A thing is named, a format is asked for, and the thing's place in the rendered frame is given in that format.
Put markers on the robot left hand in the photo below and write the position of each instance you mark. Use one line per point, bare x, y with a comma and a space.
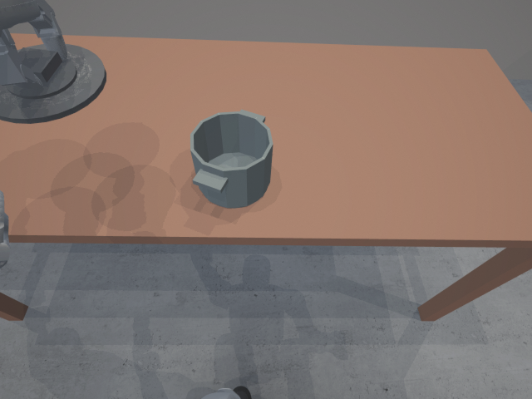
42, 17

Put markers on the lid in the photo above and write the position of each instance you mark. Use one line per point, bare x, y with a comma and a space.
76, 83

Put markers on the pot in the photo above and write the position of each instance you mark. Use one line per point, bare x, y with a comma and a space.
232, 155

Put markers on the table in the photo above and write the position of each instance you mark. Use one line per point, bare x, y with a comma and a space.
372, 146

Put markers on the knob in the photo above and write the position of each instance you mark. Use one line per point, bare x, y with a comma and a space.
43, 63

